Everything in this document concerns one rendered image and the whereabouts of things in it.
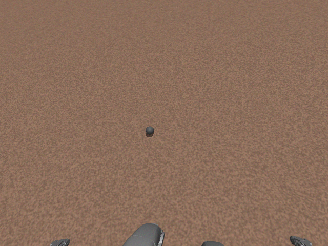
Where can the ball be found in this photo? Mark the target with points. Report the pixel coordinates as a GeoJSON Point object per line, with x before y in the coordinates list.
{"type": "Point", "coordinates": [149, 130]}

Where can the right robot hand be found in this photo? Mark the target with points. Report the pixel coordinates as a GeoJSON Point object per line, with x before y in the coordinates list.
{"type": "Point", "coordinates": [297, 241]}

